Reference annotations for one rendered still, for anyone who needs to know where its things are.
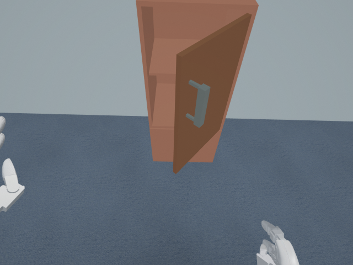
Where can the handle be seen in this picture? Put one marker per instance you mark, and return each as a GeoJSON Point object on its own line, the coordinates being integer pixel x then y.
{"type": "Point", "coordinates": [201, 103]}

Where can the robot right hand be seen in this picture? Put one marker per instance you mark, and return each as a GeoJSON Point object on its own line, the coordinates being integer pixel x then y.
{"type": "Point", "coordinates": [282, 253]}

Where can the cupboard door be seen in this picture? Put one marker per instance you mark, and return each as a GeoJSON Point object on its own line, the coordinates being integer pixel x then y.
{"type": "Point", "coordinates": [212, 61]}

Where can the robot left hand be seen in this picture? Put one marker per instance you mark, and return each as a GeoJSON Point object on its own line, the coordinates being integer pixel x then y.
{"type": "Point", "coordinates": [11, 191]}

